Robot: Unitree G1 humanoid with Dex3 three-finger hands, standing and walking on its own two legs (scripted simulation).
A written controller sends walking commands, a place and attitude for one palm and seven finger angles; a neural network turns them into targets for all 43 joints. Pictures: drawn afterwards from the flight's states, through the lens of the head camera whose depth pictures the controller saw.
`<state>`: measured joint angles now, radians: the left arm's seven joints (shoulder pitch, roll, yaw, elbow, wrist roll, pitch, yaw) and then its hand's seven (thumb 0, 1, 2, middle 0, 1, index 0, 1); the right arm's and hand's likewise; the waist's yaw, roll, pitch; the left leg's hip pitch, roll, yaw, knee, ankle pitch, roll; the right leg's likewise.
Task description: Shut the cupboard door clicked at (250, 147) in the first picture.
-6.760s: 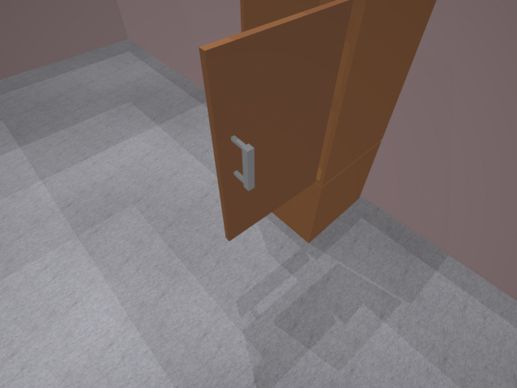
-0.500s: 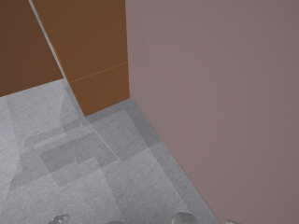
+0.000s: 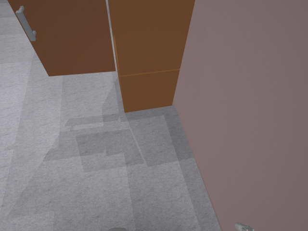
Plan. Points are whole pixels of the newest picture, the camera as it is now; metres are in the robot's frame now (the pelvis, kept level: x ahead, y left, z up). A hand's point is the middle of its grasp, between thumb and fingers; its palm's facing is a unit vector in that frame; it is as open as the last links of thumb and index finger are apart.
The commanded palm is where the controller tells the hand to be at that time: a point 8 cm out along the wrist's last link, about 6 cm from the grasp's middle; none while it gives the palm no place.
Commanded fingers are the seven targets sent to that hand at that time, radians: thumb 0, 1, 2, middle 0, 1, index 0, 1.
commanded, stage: turn to face it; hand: left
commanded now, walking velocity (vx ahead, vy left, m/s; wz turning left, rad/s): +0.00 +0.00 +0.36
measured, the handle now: (27, 24) +0.87 +0.60 +0.00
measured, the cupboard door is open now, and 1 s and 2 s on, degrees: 87 87 87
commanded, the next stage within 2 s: take the last steps up to it in 0.32 s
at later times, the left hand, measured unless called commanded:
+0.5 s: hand out of the picture +0.04 +0.16 -0.15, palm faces +0.17 -0.96 -0.23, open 7.4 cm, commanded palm none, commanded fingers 0.00 0.90 0.90 -0.20 -0.30 -0.20 -0.30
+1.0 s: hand (76, 219) +0.16 +0.22 -0.14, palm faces +0.26 -0.94 -0.23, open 7.4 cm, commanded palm none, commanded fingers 0.00 0.90 0.90 -0.20 -0.30 -0.20 -0.30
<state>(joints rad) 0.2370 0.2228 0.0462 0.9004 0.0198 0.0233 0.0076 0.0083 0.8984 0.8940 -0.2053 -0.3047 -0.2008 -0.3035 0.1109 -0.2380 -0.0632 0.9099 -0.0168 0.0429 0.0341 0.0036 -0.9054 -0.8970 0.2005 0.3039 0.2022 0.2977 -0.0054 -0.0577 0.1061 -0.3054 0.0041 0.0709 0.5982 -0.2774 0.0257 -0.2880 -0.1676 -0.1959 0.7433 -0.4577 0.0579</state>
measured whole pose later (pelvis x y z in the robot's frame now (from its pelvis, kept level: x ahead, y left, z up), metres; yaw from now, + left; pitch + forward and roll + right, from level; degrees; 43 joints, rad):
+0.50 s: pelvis +0.01 -0.03 +0.02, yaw +10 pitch +0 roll +2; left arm 0.23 0.18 0.03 0.95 0.03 0.00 0.01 0.01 0.90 0.89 -0.20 -0.30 -0.20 -0.30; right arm 0.16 -0.22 -0.07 0.99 -0.01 0.07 0.02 0.00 -0.91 -0.90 0.20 0.30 0.20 0.30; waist 0.00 -0.01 0.09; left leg -0.40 -0.01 0.01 0.97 -0.48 -0.04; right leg -0.22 -0.09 -0.11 0.51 -0.29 0.00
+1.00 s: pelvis +0.11 +0.01 +0.01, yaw +15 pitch +0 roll +2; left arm 0.14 0.20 0.05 0.97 0.03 -0.01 -0.03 0.01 0.91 0.89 -0.20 -0.30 -0.19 -0.30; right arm 0.37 -0.16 -0.02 1.09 -0.03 -0.02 0.00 0.00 -0.90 -0.90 0.20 0.30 0.21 0.30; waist -0.02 0.00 0.06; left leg -0.05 -0.04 0.04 0.41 -0.36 0.03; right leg -0.41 -0.08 -0.10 0.67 -0.29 0.02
